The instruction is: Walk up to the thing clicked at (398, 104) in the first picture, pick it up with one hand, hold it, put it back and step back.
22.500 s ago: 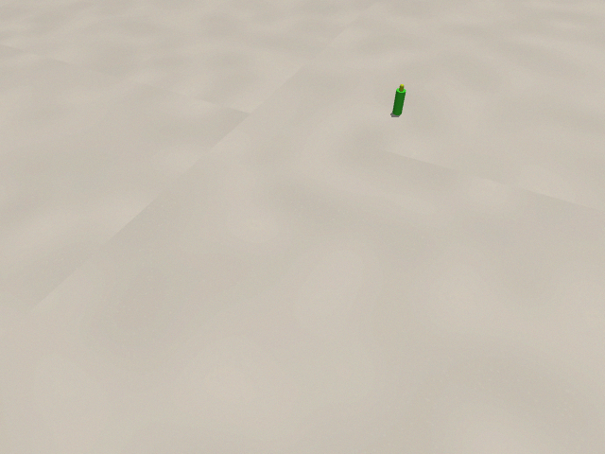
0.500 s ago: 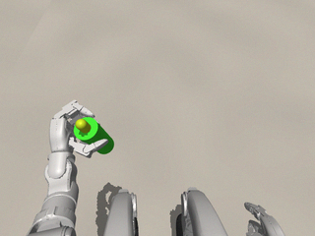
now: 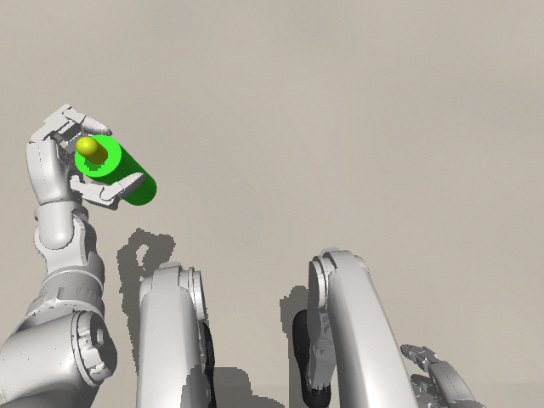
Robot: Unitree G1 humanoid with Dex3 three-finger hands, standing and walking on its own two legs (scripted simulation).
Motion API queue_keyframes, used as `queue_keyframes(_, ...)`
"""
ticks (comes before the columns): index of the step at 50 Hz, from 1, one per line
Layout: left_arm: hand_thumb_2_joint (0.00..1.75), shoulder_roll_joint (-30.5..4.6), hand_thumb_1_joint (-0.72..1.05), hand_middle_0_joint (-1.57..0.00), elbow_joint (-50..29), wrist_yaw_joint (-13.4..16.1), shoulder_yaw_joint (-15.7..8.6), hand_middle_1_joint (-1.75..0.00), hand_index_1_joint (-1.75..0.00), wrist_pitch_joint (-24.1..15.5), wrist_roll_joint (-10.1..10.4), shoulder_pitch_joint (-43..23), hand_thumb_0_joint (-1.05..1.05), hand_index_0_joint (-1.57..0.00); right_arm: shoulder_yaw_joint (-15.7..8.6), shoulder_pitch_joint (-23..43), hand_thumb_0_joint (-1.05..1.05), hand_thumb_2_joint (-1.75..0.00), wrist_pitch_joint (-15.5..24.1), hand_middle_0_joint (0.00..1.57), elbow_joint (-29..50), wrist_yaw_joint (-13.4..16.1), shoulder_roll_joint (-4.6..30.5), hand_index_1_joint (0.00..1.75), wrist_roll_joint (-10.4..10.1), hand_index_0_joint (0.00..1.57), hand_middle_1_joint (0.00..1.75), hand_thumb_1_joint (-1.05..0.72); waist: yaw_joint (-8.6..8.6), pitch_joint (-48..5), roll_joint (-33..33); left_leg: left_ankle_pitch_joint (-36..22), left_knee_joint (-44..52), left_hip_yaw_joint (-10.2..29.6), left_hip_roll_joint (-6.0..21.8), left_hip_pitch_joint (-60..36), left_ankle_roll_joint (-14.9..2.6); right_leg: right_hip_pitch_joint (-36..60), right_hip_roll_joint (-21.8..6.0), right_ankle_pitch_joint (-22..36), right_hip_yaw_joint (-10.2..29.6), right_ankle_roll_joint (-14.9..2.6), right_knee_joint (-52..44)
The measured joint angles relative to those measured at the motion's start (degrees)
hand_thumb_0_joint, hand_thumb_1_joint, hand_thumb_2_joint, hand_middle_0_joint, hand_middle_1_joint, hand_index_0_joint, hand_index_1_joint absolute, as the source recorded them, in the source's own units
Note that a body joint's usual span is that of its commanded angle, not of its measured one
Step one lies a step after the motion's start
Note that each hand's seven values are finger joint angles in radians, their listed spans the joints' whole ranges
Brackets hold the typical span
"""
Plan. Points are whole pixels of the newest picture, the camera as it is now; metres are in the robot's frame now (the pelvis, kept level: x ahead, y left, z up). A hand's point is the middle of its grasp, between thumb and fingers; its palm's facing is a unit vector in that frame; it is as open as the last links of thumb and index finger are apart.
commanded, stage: crouch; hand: left
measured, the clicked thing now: (116, 170) +0.46 +0.21 -0.06
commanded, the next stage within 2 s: lower in 0.76 s
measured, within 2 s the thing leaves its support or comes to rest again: neither
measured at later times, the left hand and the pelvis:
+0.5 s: hand (120, 167) +0.50 +0.23 -0.13, palm faces +0.18 -0.98 -0.01, open 9.3 cm; pelvis +0.00 +0.01 -0.08, yaw -4 degrees
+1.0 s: hand (123, 175) +0.50 +0.24 -0.19, palm faces +0.17 -0.98 -0.02, open 9.3 cm; pelvis +0.00 +0.01 -0.10, yaw -7 degrees
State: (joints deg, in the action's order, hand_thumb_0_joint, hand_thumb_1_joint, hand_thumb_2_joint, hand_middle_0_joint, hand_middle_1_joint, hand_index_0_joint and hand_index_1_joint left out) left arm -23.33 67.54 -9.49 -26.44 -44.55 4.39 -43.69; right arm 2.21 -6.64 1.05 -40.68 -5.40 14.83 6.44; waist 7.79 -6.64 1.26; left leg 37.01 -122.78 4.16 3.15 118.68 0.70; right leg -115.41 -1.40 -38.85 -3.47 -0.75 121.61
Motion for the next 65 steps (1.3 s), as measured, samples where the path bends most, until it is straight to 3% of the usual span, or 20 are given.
queue_keyframes(13,1.03,-5.42,-0.52,-0.89,2.80,0.72,-3.36,-1.27,-1.27,1.24,-1.42,-3.44,-0.03,-0.93,3.00,-1.30,0.00,-0.91,-1.74,0.20,-0.99,-0.29,0.90,0.30,1.14,0.20,0.30,-0.92,3.03,3.58,0.59,0.22,-9.86,2.07,0.08,7.67,-0.41,-6.60,0.49,0.30,-1.22,0.42,8.43)
queue_keyframes(26,1.04,-9.14,-0.51,-0.88,2.15,0.50,-5.38,-1.27,-1.28,1.19,-1.73,-2.91,-0.03,-0.92,6.10,1.03,0.00,-0.90,-2.70,0.20,0.68,-0.91,2.35,0.30,2.90,0.20,0.30,-0.91,4.07,7.55,1.90,0.57,-15.62,4.57,0.16,11.38,-0.27,-9.44,1.12,0.73,-3.00,0.59,12.64)
queue_keyframes(41,1.04,-12.65,-0.51,-0.87,2.10,0.24,-5.18,-1.28,-1.29,0.69,-0.74,-2.28,-0.03,-0.91,8.85,3.46,0.00,-0.90,-3.36,0.20,2.30,-1.71,3.69,0.30,4.62,0.20,0.30,-0.91,4.40,10.68,3.08,1.87,-20.13,6.99,-0.18,12.90,0.09,-10.00,1.45,-0.09,-4.75,0.76,15.76)
queue_keyframes(48,1.04,-13.77,-0.51,-0.88,2.36,0.57,-3.59,-1.28,-1.29,0.07,0.12,-1.94,-0.03,-0.92,10.06,4.29,0.00,-0.90,-3.50,0.20,2.19,-1.81,3.88,0.30,5.20,0.20,0.30,-0.91,4.30,11.82,4.11,2.06,-21.44,7.85,-0.28,13.10,0.00,-9.75,1.65,-0.04,-5.36,1.03,16.43)
queue_keyframes(65,1.04,-19.95,-0.52,-0.89,8.86,3.70,-1.95,-1.26,-1.27,-5.70,-0.07,-2.56,-0.03,-0.93,16.97,8.62,0.00,-0.90,-3.41,0.20,4.48,-2.05,4.68,0.30,8.59,0.20,0.30,-0.91,5.80,17.33,8.99,2.79,-24.54,11.57,-0.69,12.08,0.11,-7.04,2.50,0.26,-8.16,1.80,16.82)
